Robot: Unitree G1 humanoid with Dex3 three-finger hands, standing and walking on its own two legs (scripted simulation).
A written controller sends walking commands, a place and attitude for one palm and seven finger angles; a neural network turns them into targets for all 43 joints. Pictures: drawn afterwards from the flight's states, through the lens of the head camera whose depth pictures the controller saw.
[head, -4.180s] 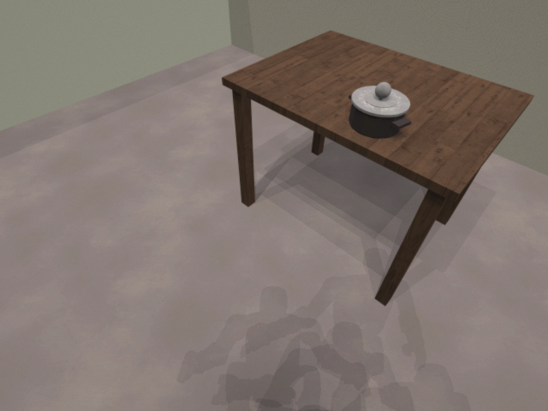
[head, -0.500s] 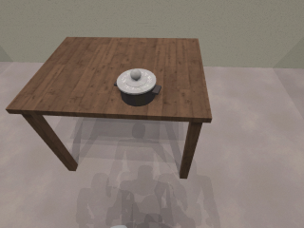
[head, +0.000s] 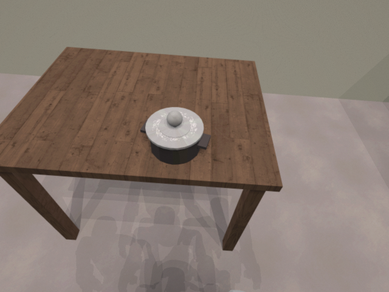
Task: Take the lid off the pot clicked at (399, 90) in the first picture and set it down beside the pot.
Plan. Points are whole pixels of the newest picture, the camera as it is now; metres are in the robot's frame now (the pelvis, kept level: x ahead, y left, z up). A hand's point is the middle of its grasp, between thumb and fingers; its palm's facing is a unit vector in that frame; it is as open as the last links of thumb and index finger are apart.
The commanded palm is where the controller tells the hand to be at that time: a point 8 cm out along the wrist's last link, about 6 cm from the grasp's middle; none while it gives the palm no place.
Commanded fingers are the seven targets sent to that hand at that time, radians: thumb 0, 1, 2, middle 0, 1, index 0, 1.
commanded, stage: come to a stop and stand still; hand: left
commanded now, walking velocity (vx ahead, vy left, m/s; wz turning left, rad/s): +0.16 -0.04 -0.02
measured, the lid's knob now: (174, 118) +0.55 +0.09 +0.02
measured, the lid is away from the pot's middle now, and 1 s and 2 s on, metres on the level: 0.00 0.00 0.00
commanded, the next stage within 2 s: look again from close up in 1.00 s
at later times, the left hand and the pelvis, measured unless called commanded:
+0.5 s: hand out of the picture +0.11 +0.19 -0.19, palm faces +0.07 -0.98 -0.21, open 7.3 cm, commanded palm none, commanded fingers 0.00 0.90 0.90 -0.20 -0.30 -0.20 -0.30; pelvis +0.03 +0.00 -0.01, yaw +2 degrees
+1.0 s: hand out of the picture -0.03 +0.22 -0.18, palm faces +0.04 -0.98 -0.22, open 7.4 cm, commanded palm none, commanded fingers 0.00 0.90 0.90 -0.20 -0.30 -0.20 -0.30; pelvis +0.01 +0.05 +0.00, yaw +0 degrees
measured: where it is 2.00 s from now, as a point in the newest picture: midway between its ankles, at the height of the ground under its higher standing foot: outside the picture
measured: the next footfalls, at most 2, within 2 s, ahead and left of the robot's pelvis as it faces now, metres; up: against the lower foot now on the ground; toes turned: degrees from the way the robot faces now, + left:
right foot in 0.14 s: +0.13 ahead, -0.14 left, +0.00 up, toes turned -5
left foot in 0.52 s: +0.07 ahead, +0.11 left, +0.00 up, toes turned +4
